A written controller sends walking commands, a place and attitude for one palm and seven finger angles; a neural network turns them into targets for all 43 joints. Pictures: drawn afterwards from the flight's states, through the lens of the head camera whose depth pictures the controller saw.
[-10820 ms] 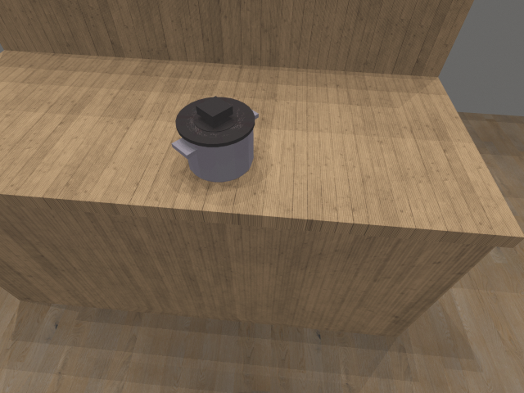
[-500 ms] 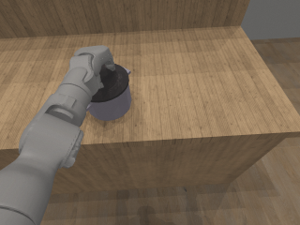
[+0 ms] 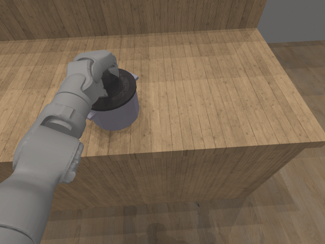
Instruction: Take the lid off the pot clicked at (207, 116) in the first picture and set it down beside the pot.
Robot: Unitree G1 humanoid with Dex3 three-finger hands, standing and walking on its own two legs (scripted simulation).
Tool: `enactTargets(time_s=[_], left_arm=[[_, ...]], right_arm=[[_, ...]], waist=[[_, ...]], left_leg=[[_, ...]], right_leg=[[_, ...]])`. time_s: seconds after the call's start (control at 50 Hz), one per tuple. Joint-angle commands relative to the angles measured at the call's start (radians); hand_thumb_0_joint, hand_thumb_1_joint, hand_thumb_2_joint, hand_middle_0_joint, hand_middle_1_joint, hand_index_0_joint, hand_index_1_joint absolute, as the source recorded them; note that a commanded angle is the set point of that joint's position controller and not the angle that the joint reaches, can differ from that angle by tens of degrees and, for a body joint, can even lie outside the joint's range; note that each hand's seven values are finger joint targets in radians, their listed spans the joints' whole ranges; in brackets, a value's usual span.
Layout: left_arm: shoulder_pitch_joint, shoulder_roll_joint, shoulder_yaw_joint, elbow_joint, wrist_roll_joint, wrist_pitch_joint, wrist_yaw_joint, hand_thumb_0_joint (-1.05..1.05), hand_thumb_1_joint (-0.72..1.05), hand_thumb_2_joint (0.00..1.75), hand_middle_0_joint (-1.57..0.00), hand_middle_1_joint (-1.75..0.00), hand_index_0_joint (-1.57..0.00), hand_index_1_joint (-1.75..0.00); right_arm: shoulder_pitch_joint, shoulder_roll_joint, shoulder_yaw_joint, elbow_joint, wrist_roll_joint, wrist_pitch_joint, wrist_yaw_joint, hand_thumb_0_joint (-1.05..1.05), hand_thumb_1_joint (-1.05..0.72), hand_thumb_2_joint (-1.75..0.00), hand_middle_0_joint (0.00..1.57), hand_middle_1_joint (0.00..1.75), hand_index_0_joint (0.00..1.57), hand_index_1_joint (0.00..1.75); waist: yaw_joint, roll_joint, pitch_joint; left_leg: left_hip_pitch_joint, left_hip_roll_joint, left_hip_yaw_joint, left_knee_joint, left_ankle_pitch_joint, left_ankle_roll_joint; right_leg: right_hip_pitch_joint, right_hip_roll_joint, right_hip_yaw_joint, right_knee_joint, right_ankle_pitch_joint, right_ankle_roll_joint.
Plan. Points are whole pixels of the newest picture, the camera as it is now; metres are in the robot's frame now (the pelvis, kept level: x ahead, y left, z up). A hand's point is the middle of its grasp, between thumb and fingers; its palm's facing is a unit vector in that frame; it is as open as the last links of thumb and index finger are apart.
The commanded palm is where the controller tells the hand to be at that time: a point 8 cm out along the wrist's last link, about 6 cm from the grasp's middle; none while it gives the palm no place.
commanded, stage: close the fingers and squeeze the knob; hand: left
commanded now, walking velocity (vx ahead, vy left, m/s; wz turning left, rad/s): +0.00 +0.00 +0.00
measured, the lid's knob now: (105, 81) +0.53 +0.12 +0.10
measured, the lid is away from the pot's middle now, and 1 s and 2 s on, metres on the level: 0.00 0.01 0.01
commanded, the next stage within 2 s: lift the lid straight up in 0.94 s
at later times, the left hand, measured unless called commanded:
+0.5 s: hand (100, 81) +0.50 +0.12 +0.12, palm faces -0.40 -0.06 -0.91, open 9.3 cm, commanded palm +0.51 +0.12 +0.18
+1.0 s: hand (99, 82) +0.50 +0.12 +0.12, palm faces -0.39 -0.04 -0.92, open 9.1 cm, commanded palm +0.51 +0.12 +0.18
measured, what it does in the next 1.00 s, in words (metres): stands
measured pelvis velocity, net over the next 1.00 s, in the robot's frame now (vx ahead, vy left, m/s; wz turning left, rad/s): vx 0.00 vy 0.01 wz -0.01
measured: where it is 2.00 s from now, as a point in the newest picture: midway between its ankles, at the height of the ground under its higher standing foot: outside the picture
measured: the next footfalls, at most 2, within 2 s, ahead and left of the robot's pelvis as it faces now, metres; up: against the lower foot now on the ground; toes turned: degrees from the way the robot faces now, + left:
none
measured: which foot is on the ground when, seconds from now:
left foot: down 0.00-1.00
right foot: down 0.00-1.00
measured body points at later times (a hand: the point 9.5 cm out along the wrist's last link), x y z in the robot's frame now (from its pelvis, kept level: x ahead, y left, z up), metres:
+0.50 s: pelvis +0.00 +0.01 +0.00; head +0.06 +0.00 +0.44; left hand +0.52 +0.12 +0.17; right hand +0.00 -0.26 -0.14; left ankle -0.02 +0.10 -0.74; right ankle -0.01 -0.12 -0.74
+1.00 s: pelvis +0.00 +0.01 +0.00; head +0.06 -0.01 +0.45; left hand +0.52 +0.12 +0.17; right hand +0.02 -0.26 -0.14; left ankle -0.02 +0.10 -0.74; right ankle -0.01 -0.12 -0.74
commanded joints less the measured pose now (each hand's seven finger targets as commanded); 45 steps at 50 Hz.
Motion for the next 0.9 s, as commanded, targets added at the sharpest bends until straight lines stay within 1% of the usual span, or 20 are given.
enactTargets(time_s=[0.0, 0.06, 0.1, 0.12, 0.2, 0.28, 0.36, 0.4, 0.46, 0.54, 0.58, 0.6, 0.64, 0.66, 0.68, 0.7, 0.74, 0.78, 0.82, 0.88], left_arm=[[-0.558, 0.217, 0.044, -0.134, 0.016, 0.009, 0.031, 0.00, 0.10, 0.96, -0.56, -0.97, -0.56, -0.97], [-0.585, 0.260, 0.075, -0.184, 0.030, -0.010, 0.040, 0.00, 0.13, 0.95, -0.58, -0.99, -0.58, -0.99], [-0.575, 0.228, 0.051, -0.159, 0.043, -0.008, 0.041, 0.00, 0.15, 0.93, -0.59, -1.01, -0.59, -1.01], [-0.554, 0.205, 0.040, -0.143, 0.042, -0.006, 0.041, 0.00, 0.17, 0.93, -0.60, -1.01, -0.60, -1.01], [-0.561, 0.234, 0.061, -0.081, 0.034, 0.006, 0.046, 0.00, 0.22, 0.90, -0.63, -1.03, -0.63, -1.03], [-0.588, 0.222, 0.055, -0.097, 0.042, -0.001, 0.051, 0.00, 0.27, 0.86, -0.66, -1.05, -0.66, -1.05], [-0.602, 0.220, 0.056, -0.100, 0.035, -0.005, 0.052, 0.00, 0.22, 0.89, -0.67, -1.04, -0.63, -1.02], [-0.585, 0.204, 0.043, -0.055, 0.040, 0.003, 0.052, 0.00, 0.21, 0.90, -0.68, -1.04, -0.62, -1.02], [-0.617, 0.259, 0.083, -0.111, 0.038, -0.009, 0.057, 0.00, 0.21, 0.91, -0.70, -1.05, -0.63, -1.02], [-0.589, 0.177, 0.023, -0.074, 0.045, 0.000, 0.055, 0.00, 0.23, 0.93, -0.73, -1.07, -0.65, -1.02], [-0.625, 0.245, 0.072, -0.129, 0.044, -0.008, 0.063, 0.00, 0.24, 0.94, -0.74, -1.07, -0.66, -1.03], [-0.610, 0.245, 0.076, -0.109, 0.045, -0.002, 0.066, 0.00, 0.25, 0.94, -0.75, -1.08, -0.66, -1.03], [-0.606, 0.160, 0.014, -0.100, 0.031, 0.004, 0.059, 0.00, 0.27, 0.95, -0.77, -1.08, -0.67, -1.03], [-0.613, 0.155, 0.017, -0.121, 0.020, -0.004, 0.055, 0.00, 0.28, 0.96, -0.77, -1.09, -0.68, -1.04], [-0.622, 0.214, 0.056, -0.143, 0.029, -0.008, 0.061, 0.00, 0.28, 0.96, -0.78, -1.09, -0.68, -1.04], [-0.615, 0.210, 0.053, -0.143, 0.033, -0.006, 0.063, 0.00, 0.29, 0.97, -0.79, -1.09, -0.69, -1.04], [-0.575, 0.218, 0.064, -0.097, 0.028, 0.006, 0.060, 0.00, 0.31, 0.98, -0.80, -1.10, -0.70, -1.04], [-0.609, 0.234, 0.072, -0.174, 0.018, -0.009, 0.056, 0.00, 0.34, 0.99, -0.81, -1.10, -0.71, -1.05], [-0.566, 0.183, 0.037, -0.109, 0.023, 0.003, 0.053, 0.00, 0.36, 1.00, -0.82, -1.10, -0.72, -1.05], [-0.581, 0.229, 0.070, -0.166, 0.022, -0.006, 0.052, 0.00, 0.39, 1.02, -0.84, -1.11, -0.73, -1.05]], right_arm=[[0.066, -0.147, -0.044, -0.066, 0.003, -0.017, -0.018, 0.00, -0.90, -0.90, 0.20, 0.30, 0.20, 0.30], [0.074, -0.145, -0.048, -0.073, -0.002, -0.024, -0.020, 0.00, -0.90, -0.90, 0.20, 0.30, 0.20, 0.30], [0.074, -0.141, -0.047, -0.070, -0.003, -0.021, -0.016, 0.00, -0.90, -0.90, 0.20, 0.30, 0.20, 0.30], [0.082, -0.140, -0.051, -0.068, -0.004, -0.022, -0.015, 0.00, -0.90, -0.90, 0.20, 0.30, 0.20, 0.30], [0.089, -0.151, -0.047, -0.060, -0.003, -0.018, -0.019, 0.00, -0.90, -0.90, 0.20, 0.30, 0.20, 0.30], [0.106, -0.150, -0.053, -0.054, -0.007, -0.028, -0.018, 0.00, -0.90, -0.90, 0.20, 0.30, 0.20, 0.30], [0.117, -0.153, -0.055, -0.053, -0.008, -0.029, -0.018, 0.00, -0.90, -0.90, 0.20, 0.30, 0.20, 0.30], [0.122, -0.155, -0.053, -0.045, -0.008, -0.031, -0.018, 0.00, -0.90, -0.90, 0.20, 0.30, 0.20, 0.30], [0.129, -0.156, -0.056, -0.053, -0.010, -0.035, -0.021, 0.00, -0.90, -0.90, 0.20, 0.30, 0.20, 0.30], [0.130, -0.151, -0.058, -0.044, -0.009, -0.038, -0.013, 0.00, -0.90, -0.90, 0.20, 0.30, 0.20, 0.30], [0.129, -0.153, -0.058, -0.052, -0.012, -0.040, -0.011, 0.00, -0.90, -0.90, 0.20, 0.30, 0.20, 0.30], [0.127, -0.151, -0.056, -0.053, -0.011, -0.040, -0.012, 0.00, -0.90, -0.90, 0.20, 0.30, 0.20, 0.30], [0.125, -0.147, -0.057, -0.050, -0.009, -0.042, -0.010, 0.00, -0.90, -0.90, 0.20, 0.30, 0.20, 0.30], [0.133, -0.148, -0.063, -0.047, -0.009, -0.044, -0.010, 0.00, -0.90, -0.90, 0.20, 0.30, 0.20, 0.30], [0.130, -0.151, -0.061, -0.049, -0.010, -0.044, -0.008, 0.00, -0.90, -0.90, 0.20, 0.30, 0.20, 0.30], [0.128, -0.148, -0.059, -0.052, -0.013, -0.047, -0.007, 0.00, -0.90, -0.90, 0.20, 0.30, 0.20, 0.30], [0.124, -0.151, -0.057, -0.049, -0.012, -0.043, -0.008, 0.00, -0.90, -0.90, 0.20, 0.30, 0.20, 0.30], [0.120, -0.149, -0.058, -0.058, -0.010, -0.043, -0.007, 0.00, -0.90, -0.90, 0.20, 0.30, 0.20, 0.30], [0.113, -0.147, -0.058, -0.052, -0.010, -0.042, -0.007, 0.00, -0.90, -0.90, 0.20, 0.30, 0.20, 0.30], [0.107, -0.148, -0.059, -0.060, -0.010, -0.040, -0.004, 0.00, -0.90, -0.90, 0.20, 0.30, 0.20, 0.30]], waist=[[-0.030, -0.112, -0.367], [-0.018, -0.058, -0.434], [-0.022, -0.037, -0.421], [-0.026, -0.064, -0.419], [-0.033, -0.104, -0.371], [-0.034, -0.061, -0.402], [-0.034, -0.062, -0.415], [-0.043, -0.085, -0.385], [-0.031, -0.059, -0.438], [-0.043, -0.052, -0.385], [-0.030, -0.025, -0.424], [-0.028, -0.042, -0.427], [-0.042, -0.049, -0.402], [-0.042, -0.054, -0.416], [-0.029, -0.038, -0.434], [-0.028, -0.026, -0.449], [-0.028, -0.074, -0.420], [-0.022, -0.063, -0.458], [-0.030, -0.072, -0.410], [-0.019, -0.055, -0.439]], left_leg=[[0.207, -0.015, -0.020, 0.000, 0.291, 0.046], [0.252, -0.011, -0.031, 0.008, 0.343, 0.045], [0.273, -0.006, -0.041, 0.011, 0.376, 0.038], [0.279, -0.004, -0.042, 0.015, 0.384, 0.039], [0.222, -0.005, -0.033, 0.004, 0.319, 0.040], [0.269, 0.000, -0.042, 0.014, 0.363, 0.038], [0.266, 0.001, -0.046, 0.012, 0.371, 0.036], [0.252, 0.001, -0.044, 0.011, 0.339, 0.035], [0.265, 0.003, -0.043, 0.009, 0.362, 0.036], [0.285, 0.009, -0.050, 0.014, 0.378, 0.031], [0.291, 0.007, -0.051, 0.011, 0.381, 0.032], [0.289, 0.006, -0.054, 0.009, 0.380, 0.031], [0.287, 0.006, -0.048, 0.009, 0.368, 0.031], [0.302, 0.010, -0.051, 0.014, 0.397, 0.033], [0.311, 0.011, -0.057, 0.012, 0.405, 0.031], [0.321, 0.008, -0.056, 0.015, 0.419, 0.031], [0.282, 0.003, -0.045, 0.010, 0.383, 0.034], [0.300, 0.004, -0.048, 0.009, 0.419, 0.036], [0.291, 0.003, -0.043, 0.013, 0.403, 0.036], [0.302, 0.002, -0.045, 0.015, 0.427, 0.037]], right_leg=[[0.129, 0.025, -0.020, -0.027, 0.390, -0.025], [0.135, 0.021, -0.016, -0.019, 0.402, -0.034], [0.098, 0.027, -0.024, -0.015, 0.387, -0.033], [0.089, 0.031, -0.028, -0.016, 0.382, -0.032], [0.085, 0.033, -0.029, -0.020, 0.355, -0.030], [0.054, 0.034, -0.029, -0.016, 0.347, -0.033], [0.054, 0.033, -0.031, -0.015, 0.346, -0.036], [0.034, 0.039, -0.035, -0.017, 0.324, -0.033], [0.072, 0.033, -0.027, -0.015, 0.352, -0.037], [0.007, 0.042, -0.039, -0.020, 0.318, -0.033], [0.044, 0.040, -0.032, -0.018, 0.335, -0.036], [0.048, 0.040, -0.033, -0.014, 0.333, -0.037], [0.023, 0.042, -0.039, -0.018, 0.325, -0.033], [0.025, 0.039, -0.041, -0.020, 0.336, -0.034], [0.039, 0.040, -0.038, -0.017, 0.336, -0.033], [0.043, 0.041, -0.033, -0.014, 0.348, -0.034], [0.062, 0.041, -0.035, -0.018, 0.355, -0.032], [0.094, 0.037, -0.031, -0.016, 0.389, -0.031], [0.061, 0.039, -0.034, -0.022, 0.370, -0.030], [0.090, 0.036, -0.027, -0.018, 0.394, -0.031]])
